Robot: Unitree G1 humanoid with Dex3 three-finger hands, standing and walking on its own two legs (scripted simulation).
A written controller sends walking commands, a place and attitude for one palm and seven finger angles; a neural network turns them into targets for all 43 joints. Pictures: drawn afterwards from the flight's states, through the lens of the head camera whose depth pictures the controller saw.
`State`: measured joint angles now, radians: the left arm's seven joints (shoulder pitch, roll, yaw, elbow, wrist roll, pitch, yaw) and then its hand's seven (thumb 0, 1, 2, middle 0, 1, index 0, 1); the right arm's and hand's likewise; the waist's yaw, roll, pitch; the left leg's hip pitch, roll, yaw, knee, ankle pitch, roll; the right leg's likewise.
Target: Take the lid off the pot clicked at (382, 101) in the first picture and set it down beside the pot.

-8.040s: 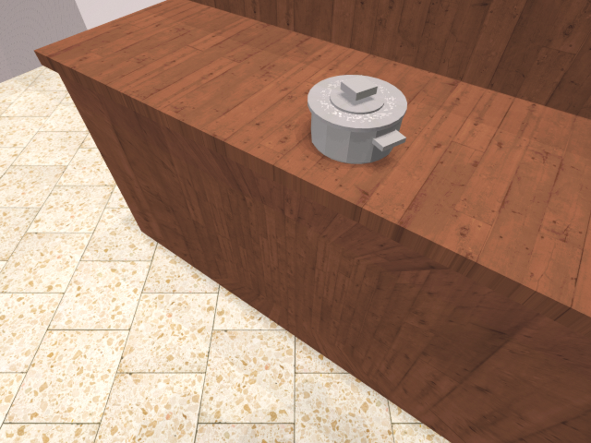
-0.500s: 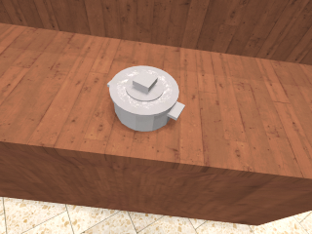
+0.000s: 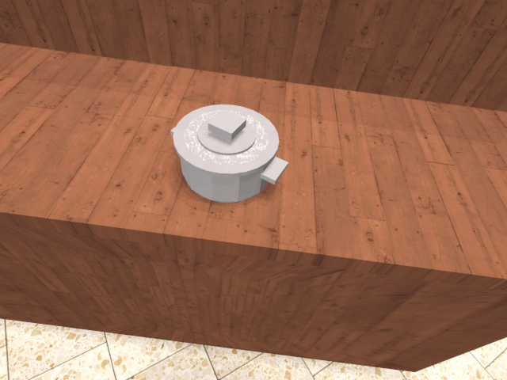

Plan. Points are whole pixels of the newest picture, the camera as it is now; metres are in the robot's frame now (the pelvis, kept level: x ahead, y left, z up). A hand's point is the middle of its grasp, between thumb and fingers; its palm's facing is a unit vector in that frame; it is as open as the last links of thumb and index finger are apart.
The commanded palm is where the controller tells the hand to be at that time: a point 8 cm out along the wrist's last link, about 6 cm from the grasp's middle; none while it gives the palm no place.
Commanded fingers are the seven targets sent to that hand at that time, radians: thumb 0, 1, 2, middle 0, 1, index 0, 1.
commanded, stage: come to a stop and stand still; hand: left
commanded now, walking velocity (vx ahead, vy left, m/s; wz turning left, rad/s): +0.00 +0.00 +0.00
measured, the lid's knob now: (227, 124) +0.48 +0.09 +0.15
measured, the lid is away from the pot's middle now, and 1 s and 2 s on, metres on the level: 0.00 0.00 0.00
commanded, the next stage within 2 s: look again from close up in 0.86 s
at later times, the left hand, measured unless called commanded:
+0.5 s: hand out of the picture +0.06 +0.23 -0.17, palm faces +0.02 -0.97 -0.24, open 7.4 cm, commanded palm none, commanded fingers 0.00 0.90 0.90 -0.20 -0.30 -0.20 -0.30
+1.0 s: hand out of the picture +0.02 +0.19 -0.18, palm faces +0.02 -0.99 -0.17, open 7.4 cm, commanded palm none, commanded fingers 0.00 0.90 0.90 -0.20 -0.30 -0.20 -0.30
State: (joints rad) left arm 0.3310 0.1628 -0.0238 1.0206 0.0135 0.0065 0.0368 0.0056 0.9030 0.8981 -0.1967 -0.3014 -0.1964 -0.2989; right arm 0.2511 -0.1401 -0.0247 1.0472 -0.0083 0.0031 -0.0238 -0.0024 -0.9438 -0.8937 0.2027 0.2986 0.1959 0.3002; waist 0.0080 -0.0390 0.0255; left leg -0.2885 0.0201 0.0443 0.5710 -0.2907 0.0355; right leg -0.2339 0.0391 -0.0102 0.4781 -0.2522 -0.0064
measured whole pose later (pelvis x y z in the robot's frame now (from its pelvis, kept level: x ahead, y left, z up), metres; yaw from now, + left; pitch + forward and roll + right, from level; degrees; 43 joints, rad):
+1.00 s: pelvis +0.04 +0.02 +0.00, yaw +0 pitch -1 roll -1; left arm 0.32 0.16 -0.02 1.09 0.01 0.00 0.05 0.00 0.90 0.90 -0.20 -0.30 -0.20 -0.30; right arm 0.26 -0.15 0.01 1.10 -0.01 -0.02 -0.03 0.00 -0.93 -0.89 0.20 0.30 0.20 0.30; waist 0.01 -0.03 0.04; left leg -0.15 -0.04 0.07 0.45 -0.29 0.07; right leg -0.14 -0.02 0.01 0.44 -0.29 0.03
